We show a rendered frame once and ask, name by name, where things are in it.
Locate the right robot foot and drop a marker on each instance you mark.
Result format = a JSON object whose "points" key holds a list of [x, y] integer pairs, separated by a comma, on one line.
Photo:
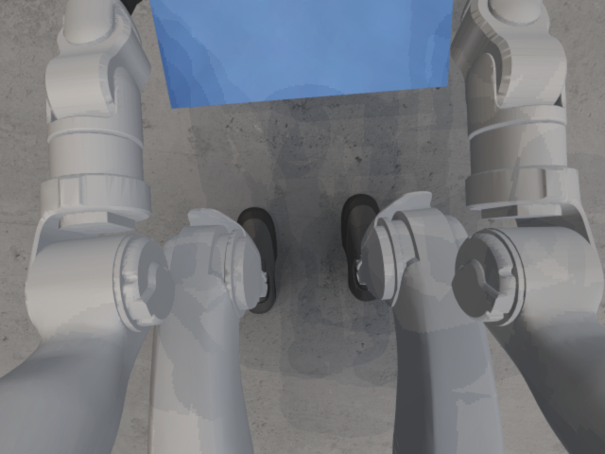
{"points": [[357, 214]]}

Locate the robot left upper arm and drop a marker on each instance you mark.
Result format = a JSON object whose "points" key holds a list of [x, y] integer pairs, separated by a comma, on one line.
{"points": [[92, 301]]}

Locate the left robot foot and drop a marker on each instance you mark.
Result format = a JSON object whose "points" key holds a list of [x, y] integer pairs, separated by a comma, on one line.
{"points": [[259, 225]]}

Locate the left robot forearm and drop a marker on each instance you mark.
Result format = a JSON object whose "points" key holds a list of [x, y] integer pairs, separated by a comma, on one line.
{"points": [[94, 127]]}

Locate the right robot forearm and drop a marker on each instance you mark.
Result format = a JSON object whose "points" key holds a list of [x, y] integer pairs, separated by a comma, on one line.
{"points": [[514, 74]]}

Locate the robot right upper arm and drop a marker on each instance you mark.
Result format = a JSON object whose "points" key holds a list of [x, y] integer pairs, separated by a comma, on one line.
{"points": [[537, 290]]}

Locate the carton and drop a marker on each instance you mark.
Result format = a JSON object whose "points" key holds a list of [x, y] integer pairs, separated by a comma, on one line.
{"points": [[217, 52]]}

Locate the robot foot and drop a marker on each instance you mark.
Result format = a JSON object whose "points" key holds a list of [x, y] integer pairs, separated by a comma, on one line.
{"points": [[259, 225], [357, 214]]}

